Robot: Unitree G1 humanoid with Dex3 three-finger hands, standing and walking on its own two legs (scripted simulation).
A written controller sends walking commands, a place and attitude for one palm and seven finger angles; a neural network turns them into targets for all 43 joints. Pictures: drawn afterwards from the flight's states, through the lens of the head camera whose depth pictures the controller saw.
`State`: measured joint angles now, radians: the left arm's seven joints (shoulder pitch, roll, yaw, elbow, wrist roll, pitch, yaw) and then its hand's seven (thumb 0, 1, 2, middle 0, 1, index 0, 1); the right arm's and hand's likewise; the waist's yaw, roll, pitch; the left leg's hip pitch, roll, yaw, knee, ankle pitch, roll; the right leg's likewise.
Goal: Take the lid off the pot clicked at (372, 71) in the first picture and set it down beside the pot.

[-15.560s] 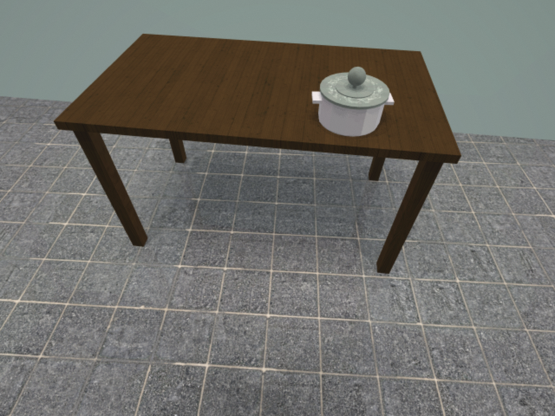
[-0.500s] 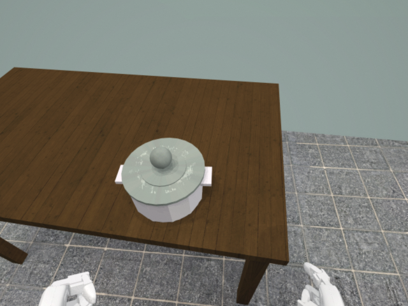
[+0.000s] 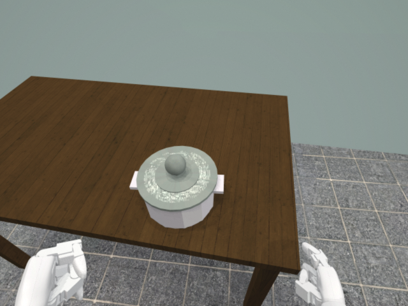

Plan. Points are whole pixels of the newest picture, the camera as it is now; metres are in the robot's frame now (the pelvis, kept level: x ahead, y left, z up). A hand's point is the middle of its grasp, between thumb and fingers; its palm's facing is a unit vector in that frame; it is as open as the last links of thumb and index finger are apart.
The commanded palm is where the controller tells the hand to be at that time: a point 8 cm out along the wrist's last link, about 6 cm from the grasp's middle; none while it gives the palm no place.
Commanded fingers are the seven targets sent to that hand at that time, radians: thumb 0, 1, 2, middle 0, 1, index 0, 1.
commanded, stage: raise the hand higher, near the body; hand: left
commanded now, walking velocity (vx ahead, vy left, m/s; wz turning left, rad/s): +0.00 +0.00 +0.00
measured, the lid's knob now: (175, 164) +0.41 +0.13 +0.04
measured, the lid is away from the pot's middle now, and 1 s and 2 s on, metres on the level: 0.00 0.00 0.00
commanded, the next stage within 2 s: reach forward and open the fingers in 0.18 s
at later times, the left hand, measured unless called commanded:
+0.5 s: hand (59, 253) +0.17 +0.26 +0.09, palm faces -0.01 -0.22 -0.98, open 2.9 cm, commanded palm +0.15 +0.27 +0.14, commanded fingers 0.00 0.54 1.04 -1.15 -1.07 -1.15 -1.07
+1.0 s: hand (64, 233) +0.19 +0.26 +0.10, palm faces -0.25 -0.05 -0.97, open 7.0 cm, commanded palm +0.19 +0.26 +0.16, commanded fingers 0.00 -0.19 1.27 -0.83 -0.19 -0.83 -0.19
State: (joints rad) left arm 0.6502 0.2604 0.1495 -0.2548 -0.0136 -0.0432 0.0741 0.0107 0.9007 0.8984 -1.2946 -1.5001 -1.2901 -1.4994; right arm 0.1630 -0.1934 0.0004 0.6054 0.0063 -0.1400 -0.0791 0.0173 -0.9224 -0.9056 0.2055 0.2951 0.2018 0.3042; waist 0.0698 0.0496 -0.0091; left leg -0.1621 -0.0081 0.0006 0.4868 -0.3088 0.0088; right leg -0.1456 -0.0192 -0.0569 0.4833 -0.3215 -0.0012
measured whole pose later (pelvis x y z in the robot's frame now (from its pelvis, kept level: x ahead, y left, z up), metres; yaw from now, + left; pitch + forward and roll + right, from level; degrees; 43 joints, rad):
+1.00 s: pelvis -0.03 +0.01 +0.01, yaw +0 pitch +1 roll -1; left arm 0.24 0.64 0.08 -0.26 0.74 -0.04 -0.25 0.00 0.08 1.20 -0.96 -0.53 -0.95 -0.53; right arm 0.12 -0.29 0.00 0.57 0.03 0.10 -0.02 0.01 -0.91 -0.90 0.20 0.29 0.20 0.30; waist 0.06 0.13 0.02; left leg -0.22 -0.01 0.01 0.43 -0.22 0.02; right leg -0.19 -0.02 -0.05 0.39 -0.21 0.01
